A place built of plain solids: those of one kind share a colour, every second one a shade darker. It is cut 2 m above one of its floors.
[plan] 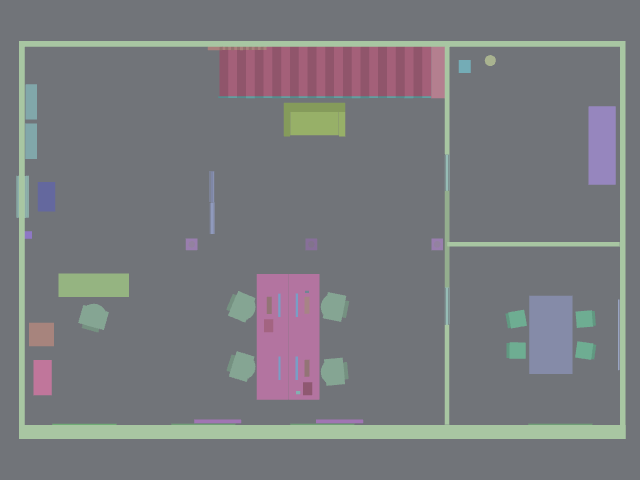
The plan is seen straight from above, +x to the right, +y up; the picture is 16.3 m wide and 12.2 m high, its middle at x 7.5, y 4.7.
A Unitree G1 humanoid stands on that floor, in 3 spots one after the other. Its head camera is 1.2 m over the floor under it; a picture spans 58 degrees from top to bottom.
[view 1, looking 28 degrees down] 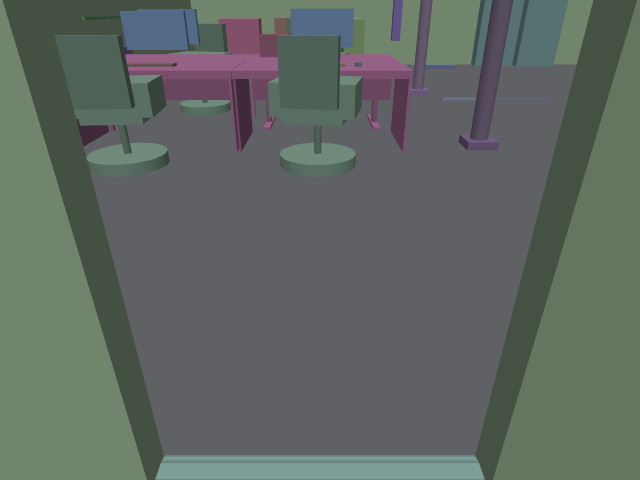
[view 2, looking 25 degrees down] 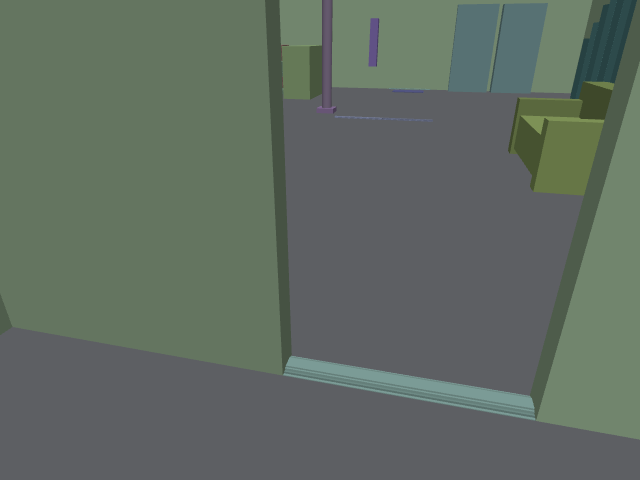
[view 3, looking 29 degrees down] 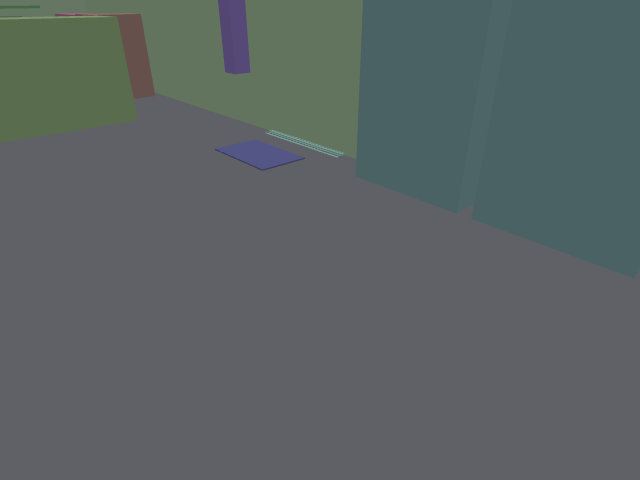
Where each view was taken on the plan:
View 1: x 11.53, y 3.02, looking -180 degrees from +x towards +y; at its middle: ground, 2.56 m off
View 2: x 12.03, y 6.41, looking -166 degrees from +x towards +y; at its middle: ground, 2.84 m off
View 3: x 2.64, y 8.94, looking -132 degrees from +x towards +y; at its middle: ground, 2.48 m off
